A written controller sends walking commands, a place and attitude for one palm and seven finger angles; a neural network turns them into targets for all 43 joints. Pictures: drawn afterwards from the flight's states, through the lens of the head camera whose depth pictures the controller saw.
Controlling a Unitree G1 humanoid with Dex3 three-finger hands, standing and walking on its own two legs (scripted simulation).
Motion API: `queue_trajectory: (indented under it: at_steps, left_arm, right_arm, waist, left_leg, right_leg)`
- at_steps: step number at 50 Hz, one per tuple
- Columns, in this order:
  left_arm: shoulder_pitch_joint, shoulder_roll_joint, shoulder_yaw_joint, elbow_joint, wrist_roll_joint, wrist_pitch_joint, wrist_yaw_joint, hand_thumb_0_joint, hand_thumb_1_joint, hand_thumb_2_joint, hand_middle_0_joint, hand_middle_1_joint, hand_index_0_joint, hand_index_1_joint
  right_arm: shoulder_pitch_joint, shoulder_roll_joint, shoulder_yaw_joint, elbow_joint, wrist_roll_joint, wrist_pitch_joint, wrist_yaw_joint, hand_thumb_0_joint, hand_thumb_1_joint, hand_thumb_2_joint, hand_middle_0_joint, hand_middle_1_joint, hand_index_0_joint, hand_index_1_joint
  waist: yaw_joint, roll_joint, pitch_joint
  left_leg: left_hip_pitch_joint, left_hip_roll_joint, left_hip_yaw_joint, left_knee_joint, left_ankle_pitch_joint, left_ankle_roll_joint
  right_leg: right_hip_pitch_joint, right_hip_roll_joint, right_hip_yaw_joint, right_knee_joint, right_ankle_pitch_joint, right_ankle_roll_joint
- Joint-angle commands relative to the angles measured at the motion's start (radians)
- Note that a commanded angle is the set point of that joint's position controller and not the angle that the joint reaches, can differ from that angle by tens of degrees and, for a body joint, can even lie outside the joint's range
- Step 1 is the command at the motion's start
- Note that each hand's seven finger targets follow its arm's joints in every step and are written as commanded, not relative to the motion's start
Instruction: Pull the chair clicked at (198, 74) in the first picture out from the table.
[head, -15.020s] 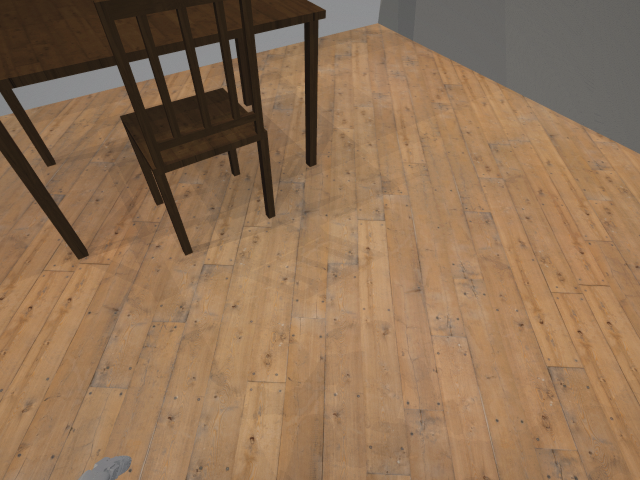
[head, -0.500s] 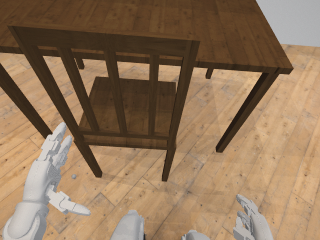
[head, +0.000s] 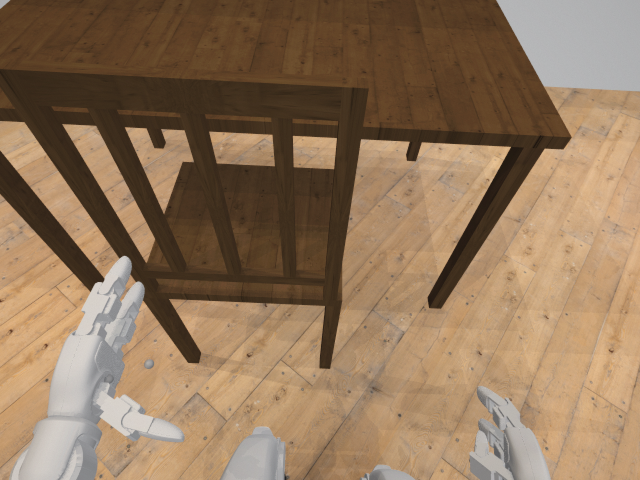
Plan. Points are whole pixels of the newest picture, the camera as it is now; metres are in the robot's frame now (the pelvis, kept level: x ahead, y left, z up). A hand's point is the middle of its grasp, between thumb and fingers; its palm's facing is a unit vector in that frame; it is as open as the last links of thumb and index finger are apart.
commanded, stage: aim the fingers beside a spindle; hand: left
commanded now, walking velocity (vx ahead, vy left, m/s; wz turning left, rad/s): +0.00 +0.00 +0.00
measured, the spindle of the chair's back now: (218, 209) +0.49 +0.18 +0.01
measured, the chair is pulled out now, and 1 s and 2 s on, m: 0.00 0.00 0.00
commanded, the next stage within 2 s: none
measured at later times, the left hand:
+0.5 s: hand (176, 341) +0.27 +0.19 +0.02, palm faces +0.00 -1.00 -0.04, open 16.9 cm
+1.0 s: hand (204, 323) +0.31 +0.16 +0.01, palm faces -0.03 -1.00 -0.02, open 16.9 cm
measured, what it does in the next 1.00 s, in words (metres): stands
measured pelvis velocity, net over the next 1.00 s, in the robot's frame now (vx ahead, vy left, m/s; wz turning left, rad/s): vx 0.00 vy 0.00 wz -0.02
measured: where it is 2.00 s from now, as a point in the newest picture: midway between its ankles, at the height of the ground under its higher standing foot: outside the picture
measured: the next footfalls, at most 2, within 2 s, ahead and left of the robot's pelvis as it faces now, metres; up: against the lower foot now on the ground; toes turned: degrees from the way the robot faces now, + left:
none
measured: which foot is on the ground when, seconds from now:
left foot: down 0.00-1.00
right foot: down 0.00-1.00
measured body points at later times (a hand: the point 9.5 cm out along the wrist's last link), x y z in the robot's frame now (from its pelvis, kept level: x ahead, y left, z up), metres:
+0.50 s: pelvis +0.01 -0.01 -0.01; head +0.08 -0.01 +0.44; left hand +0.27 +0.24 +0.03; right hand +0.17 -0.26 -0.10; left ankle +0.08 +0.10 -0.66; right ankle -0.02 -0.11 -0.66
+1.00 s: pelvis +0.00 +0.00 -0.03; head +0.08 +0.01 +0.42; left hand +0.30 +0.22 +0.01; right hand +0.15 -0.25 -0.12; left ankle +0.08 +0.10 -0.66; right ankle -0.02 -0.11 -0.66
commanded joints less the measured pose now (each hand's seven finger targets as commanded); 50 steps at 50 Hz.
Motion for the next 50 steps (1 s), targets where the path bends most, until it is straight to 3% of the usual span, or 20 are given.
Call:
queue_trajectory:
  at_steps: [1, 3, 4, 6, 10, 11, 13, 17, 20, 24, 27, 30, 35, 38, 42, 47, 50]
  left_arm:
    - [-0.102, 0.139, 0.071, -0.175, -0.012, -0.077, 0.001, 0.0, -0.5, 0.3, -0.06, -0.08, -0.06, -0.08]
    - [-0.134, 0.137, 0.059, -0.152, -0.007, -0.072, -0.009, 0.0, -0.5, 0.3, -0.06, -0.08, -0.06, -0.08]
    - [-0.161, 0.146, 0.061, -0.124, -0.005, -0.067, -0.012, 0.0, -0.5, 0.3, -0.06, -0.08, -0.06, -0.08]
    - [-0.187, 0.145, 0.064, -0.116, -0.01, -0.068, -0.023, 0.0, -0.5, 0.3, -0.06, -0.08, -0.06, -0.08]
    - [-0.175, 0.162, 0.097, -0.138, -0.02, -0.076, -0.025, 0.0, -0.5, 0.3, -0.06, -0.08, -0.06, -0.08]
    - [-0.157, 0.162, 0.099, -0.144, -0.019, -0.079, -0.023, 0.0, -0.5, 0.3, -0.06, -0.08, -0.06, -0.08]
    - [-0.147, 0.155, 0.1, -0.149, -0.017, -0.083, -0.011, 0.0, -0.5, 0.3, -0.06, -0.08, -0.06, -0.08]
    - [-0.15, 0.144, 0.103, -0.084, -0.009, -0.079, 0.005, 0.0, -0.5, 0.3, -0.06, -0.08, -0.06, -0.08]
    - [-0.149, 0.134, 0.094, -0.068, -0.007, -0.083, -0.001, 0.0, -0.5, 0.3, -0.06, -0.08, -0.06, -0.08]
    - [-0.194, 0.109, 0.046, -0.092, -0.008, -0.108, -0.011, 0.0, -0.5, 0.3, -0.06, -0.08, -0.06, -0.08]
    - [-0.2, 0.12, 0.051, -0.117, -0.003, -0.133, -0.002, 0.0, -0.5, 0.3, -0.06, -0.08, -0.06, -0.08]
    - [-0.243, 0.108, 0.032, -0.106, 0.009, -0.142, 0.017, 0.0, -0.5, 0.3, -0.06, -0.08, -0.06, -0.08]
    - [-0.308, 0.12, 0.047, -0.023, 0.028, -0.125, 0.045, 0.0, -0.5, 0.3, -0.06, -0.08, -0.06, -0.08]
    - [-0.351, 0.101, 0.022, -0.034, 0.033, -0.117, 0.048, 0.0, -0.5, 0.3, -0.06, -0.08, -0.06, -0.08]
    - [-0.361, 0.101, 0.011, -0.051, 0.036, -0.114, 0.058, 0.0, -0.5, 0.3, -0.06, -0.08, -0.06, -0.08]
    - [-0.436, 0.103, 0.016, 0.038, 0.051, -0.107, 0.075, 0.0, -0.5, 0.3, -0.06, -0.08, -0.06, -0.08]
    - [-0.45, 0.069, -0.018, 0.034, 0.061, -0.113, 0.086, 0.0, -0.5, 0.3, -0.06, -0.08, -0.06, -0.08]
  right_arm:
    - [-0.04, -0.137, -0.065, -0.137, 0.007, -0.052, -0.013, 0.0, -0.9, -0.9, 0.2, 0.3, 0.2, 0.3]
    - [-0.037, -0.142, -0.064, -0.136, 0.007, -0.053, -0.015, 0.0, -0.9, -0.9, 0.2, 0.3, 0.2, 0.3]
    - [-0.031, -0.146, -0.061, -0.129, 0.006, -0.05, -0.016, 0.0, -0.9, -0.9, 0.2, 0.3, 0.2, 0.3]
    - [-0.028, -0.147, -0.063, -0.128, 0.006, -0.052, -0.019, 0.0, -0.9, -0.9, 0.2, 0.3, 0.2, 0.3]
    - [-0.028, -0.143, -0.07, -0.128, 0.003, -0.053, -0.018, 0.0, -0.9, -0.9, 0.2, 0.3, 0.2, 0.3]
    - [-0.031, -0.141, -0.071, -0.131, 0.003, -0.053, -0.015, 0.0, -0.9, -0.9, 0.2, 0.3, 0.2, 0.3]
    - [-0.035, -0.136, -0.073, -0.128, 0.001, -0.049, -0.011, 0.0, -0.9, -0.9, 0.2, 0.3, 0.2, 0.3]
    - [-0.036, -0.135, -0.076, -0.119, -0.001, -0.031, -0.003, 0.0, -0.9, -0.9, 0.2, 0.3, 0.2, 0.3]
    - [-0.034, -0.137, -0.077, -0.118, -0.002, -0.024, 0.001, 0.0, -0.9, -0.9, 0.2, 0.3, 0.2, 0.3]
    - [-0.03, -0.143, -0.078, -0.12, -0.003, -0.028, -0.001, 0.0, -0.9, -0.9, 0.2, 0.3, 0.2, 0.3]
    - [-0.026, -0.143, -0.08, -0.116, -0.006, -0.032, 0.001, 0.0, -0.9, -0.9, 0.2, 0.3, 0.2, 0.3]
    - [-0.03, -0.142, -0.077, -0.109, -0.009, -0.031, 0.003, 0.0, -0.9, -0.9, 0.2, 0.3, 0.2, 0.3]
    - [-0.033, -0.151, -0.074, -0.111, -0.011, -0.01, 0.006, 0.0, -0.9, -0.9, 0.2, 0.3, 0.2, 0.3]
    - [-0.037, -0.15, -0.072, -0.119, -0.01, -0.002, 0.008, 0.0, -0.9, -0.9, 0.2, 0.3, 0.2, 0.3]
    - [-0.031, -0.15, -0.073, -0.123, -0.011, 0.007, 0.011, 0.0, -0.9, -0.9, 0.2, 0.3, 0.2, 0.3]
    - [-0.027, -0.153, -0.069, -0.11, -0.013, 0.027, 0.011, 0.0, -0.9, -0.9, 0.2, 0.3, 0.2, 0.3]
    - [-0.029, -0.151, -0.069, -0.12, -0.014, 0.033, 0.018, 0.0, -0.9, -0.9, 0.2, 0.3, 0.2, 0.3]
  waist:
    - [-0.011, 0.035, -0.172]
    - [-0.017, 0.042, -0.168]
    - [-0.027, 0.008, -0.16]
    - [-0.025, 0.008, -0.186]
    - [-0.002, 0.019, -0.268]
    - [0.007, 0.042, -0.278]
    - [0.008, 0.031, -0.287]
    - [0.0, -0.005, -0.247]
    - [0.0, 0.003, -0.247]
    - [-0.015, -0.011, -0.265]
    - [-0.007, 0.024, -0.298]
    - [-0.013, 0.038, -0.287]
    - [-0.014, -0.005, -0.262]
    - [-0.011, 0.035, -0.301]
    - [-0.009, 0.031, -0.35]
    - [-0.025, -0.013, -0.276]
    - [-0.018, 0.036, -0.3]
  left_leg:
    - [0.309, -0.014, -0.041, -0.136, 0.065, 0.015]
    - [0.298, -0.015, -0.038, -0.126, 0.057, 0.017]
    - [0.277, -0.014, -0.04, -0.116, 0.051, 0.02]
    - [0.276, -0.016, -0.033, -0.101, 0.07, 0.021]
    - [0.309, -0.016, -0.022, -0.088, 0.162, 0.021]
    - [0.319, -0.017, -0.02, -0.091, 0.179, 0.02]
    - [0.322, -0.017, -0.017, -0.088, 0.196, 0.02]
    - [0.272, -0.019, -0.013, -0.074, 0.189, 0.019]
    - [0.259, -0.02, -0.009, -0.063, 0.196, 0.019]
    - [0.272, -0.014, -0.018, -0.054, 0.194, 0.023]
    - [0.294, -0.012, -0.023, -0.051, 0.202, 0.02]
    - [0.288, -0.01, -0.028, -0.045, 0.171, 0.018]
    - [0.231, -0.011, -0.035, -0.042, 0.095, 0.016]
    - [0.257, -0.012, -0.035, -0.04, 0.098, 0.015]
    - [0.285, -0.007, -0.038, -0.035, 0.128, 0.015]
    - [0.202, -0.009, -0.04, -0.022, 0.061, 0.014]
    - [0.233, -0.009, -0.045, -0.024, 0.07, 0.011]
  right_leg:
    - [-0.074, 0.004, 0.049, -0.198, 0.141, 0.008]
    - [-0.087, 0.002, 0.056, -0.195, 0.136, 0.009]
    - [-0.087, 0.003, 0.063, -0.199, 0.132, 0.011]
    - [-0.078, -0.001, 0.075, -0.197, 0.149, 0.013]
    - [-0.028, -0.003, 0.076, -0.173, 0.264, 0.014]
    - [-0.023, -0.004, 0.072, -0.166, 0.282, 0.012]
    - [-0.02, -0.005, 0.069, -0.159, 0.303, 0.014]
    - [-0.03, -0.006, 0.076, -0.15, 0.325, 0.02]
    - [-0.033, -0.008, 0.079, -0.14, 0.343, 0.02]
    - [-0.062, -0.005, 0.074, -0.129, 0.326, 0.018]
    - [-0.082, -0.005, 0.066, -0.112, 0.309, 0.013]
    - [-0.125, -0.004, 0.064, -0.103, 0.261, 0.011]
    - [-0.162, 0.0, 0.063, -0.092, 0.182, 0.008]
    - [-0.167, -0.002, 0.063, -0.087, 0.179, 0.005]
    - [-0.161, 0.001, 0.06, -0.079, 0.2, 0.005]
    - [-0.198, 0.004, 0.062, -0.074, 0.146, 0.007]
    - [-0.221, 0.002, 0.055, -0.059, 0.146, 0.001]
